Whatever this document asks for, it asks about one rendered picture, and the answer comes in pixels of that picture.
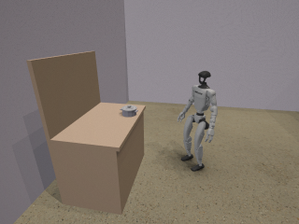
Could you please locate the robot right forearm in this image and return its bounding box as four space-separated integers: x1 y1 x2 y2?
182 100 193 113

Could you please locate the right robot thigh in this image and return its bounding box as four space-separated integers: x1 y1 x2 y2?
183 115 195 143

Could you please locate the robot right hand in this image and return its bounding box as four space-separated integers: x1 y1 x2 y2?
177 111 186 122

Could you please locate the robot right upper arm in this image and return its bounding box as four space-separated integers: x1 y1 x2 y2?
189 85 199 103

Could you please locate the robot left forearm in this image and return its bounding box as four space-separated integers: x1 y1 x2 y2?
208 106 218 129

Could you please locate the robot left hand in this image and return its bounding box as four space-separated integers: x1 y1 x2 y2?
205 128 215 143

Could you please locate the left robot shin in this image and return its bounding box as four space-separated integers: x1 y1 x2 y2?
194 145 204 166

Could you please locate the pot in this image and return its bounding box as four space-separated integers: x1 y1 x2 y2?
120 109 138 118

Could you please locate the lid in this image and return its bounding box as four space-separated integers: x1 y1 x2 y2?
121 105 137 112

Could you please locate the table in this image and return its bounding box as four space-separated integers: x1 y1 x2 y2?
26 50 146 215

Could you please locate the robot left upper arm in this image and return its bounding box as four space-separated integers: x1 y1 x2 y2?
206 89 218 112

